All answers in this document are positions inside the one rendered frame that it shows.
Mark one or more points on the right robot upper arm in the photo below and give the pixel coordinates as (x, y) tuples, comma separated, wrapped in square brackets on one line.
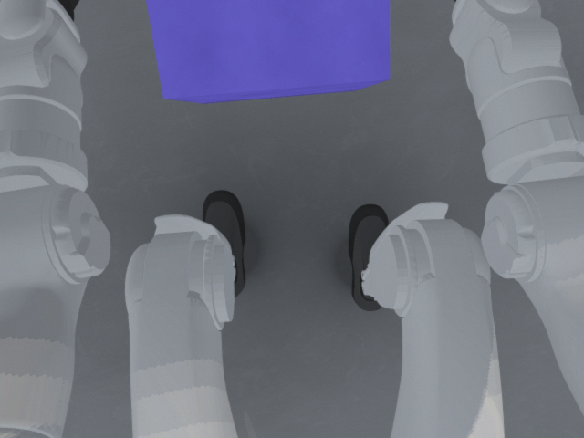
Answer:
[(534, 233)]

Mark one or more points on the carton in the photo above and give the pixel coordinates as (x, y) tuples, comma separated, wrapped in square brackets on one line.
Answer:
[(211, 51)]

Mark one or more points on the robot left shin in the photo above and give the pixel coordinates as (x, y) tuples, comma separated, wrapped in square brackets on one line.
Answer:
[(173, 223)]

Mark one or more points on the right robot forearm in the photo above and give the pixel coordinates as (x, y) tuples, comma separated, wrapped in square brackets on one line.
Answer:
[(521, 88)]

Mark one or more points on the left robot forearm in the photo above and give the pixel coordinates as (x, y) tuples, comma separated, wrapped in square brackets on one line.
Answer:
[(41, 61)]

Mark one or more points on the left robot upper arm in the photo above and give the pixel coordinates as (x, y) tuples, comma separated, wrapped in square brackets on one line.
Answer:
[(52, 241)]

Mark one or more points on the robot left hand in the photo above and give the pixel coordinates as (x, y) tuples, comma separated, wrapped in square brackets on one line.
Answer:
[(69, 5)]

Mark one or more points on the robot left thigh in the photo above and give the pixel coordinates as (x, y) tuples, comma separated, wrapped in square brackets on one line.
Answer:
[(177, 382)]

